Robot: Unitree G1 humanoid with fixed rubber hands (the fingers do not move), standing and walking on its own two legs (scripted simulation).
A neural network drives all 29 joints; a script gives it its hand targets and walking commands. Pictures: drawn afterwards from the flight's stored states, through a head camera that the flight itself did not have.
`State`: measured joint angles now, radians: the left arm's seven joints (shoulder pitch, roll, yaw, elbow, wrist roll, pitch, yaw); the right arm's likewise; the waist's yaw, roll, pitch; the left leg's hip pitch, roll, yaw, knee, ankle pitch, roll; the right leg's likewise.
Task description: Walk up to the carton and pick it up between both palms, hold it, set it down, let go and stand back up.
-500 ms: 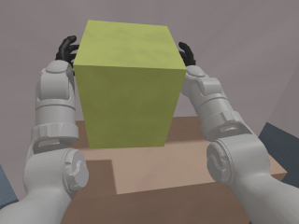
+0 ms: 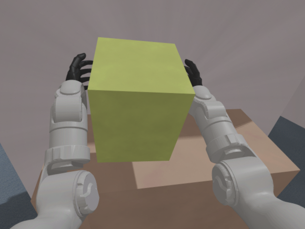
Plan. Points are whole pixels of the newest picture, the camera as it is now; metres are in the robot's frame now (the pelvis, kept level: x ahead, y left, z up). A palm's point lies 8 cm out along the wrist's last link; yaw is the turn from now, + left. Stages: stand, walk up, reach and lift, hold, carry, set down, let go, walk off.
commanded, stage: set down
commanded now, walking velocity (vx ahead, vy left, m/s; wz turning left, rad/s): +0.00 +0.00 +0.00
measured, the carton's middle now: (136, 103) +0.40 +0.02 +0.20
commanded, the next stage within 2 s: none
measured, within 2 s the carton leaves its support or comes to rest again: neither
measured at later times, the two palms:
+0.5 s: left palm (80, 100) +0.40 +0.16 +0.21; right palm (190, 99) +0.40 -0.13 +0.21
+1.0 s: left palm (82, 113) +0.40 +0.16 +0.17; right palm (187, 107) +0.41 -0.14 +0.18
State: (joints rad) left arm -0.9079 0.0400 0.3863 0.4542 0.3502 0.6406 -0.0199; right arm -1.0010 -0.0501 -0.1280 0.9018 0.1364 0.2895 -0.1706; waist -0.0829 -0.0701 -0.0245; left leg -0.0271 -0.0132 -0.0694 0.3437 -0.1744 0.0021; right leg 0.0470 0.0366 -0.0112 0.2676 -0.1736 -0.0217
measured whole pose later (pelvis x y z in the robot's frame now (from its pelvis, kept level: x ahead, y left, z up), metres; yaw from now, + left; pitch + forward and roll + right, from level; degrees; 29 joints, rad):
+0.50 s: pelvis +0.00 +0.00 +0.00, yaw +0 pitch -7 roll -1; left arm -0.84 0.00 0.37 0.50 0.34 0.56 0.03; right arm -0.96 -0.04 -0.20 0.98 0.05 0.18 -0.13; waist -0.05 -0.08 -0.01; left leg -0.04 -0.01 -0.06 0.34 -0.18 0.00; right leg 0.02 0.03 -0.02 0.27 -0.18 -0.02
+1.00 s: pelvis +0.01 -0.01 +0.00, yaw -1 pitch -5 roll +0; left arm -0.80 -0.02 0.40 0.59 0.33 0.45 0.03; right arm -0.92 -0.01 -0.27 1.01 -0.05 0.12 -0.11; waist -0.02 -0.07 -0.01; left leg -0.07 0.00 -0.04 0.32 -0.16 -0.01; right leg -0.02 0.04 -0.03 0.28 -0.18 -0.03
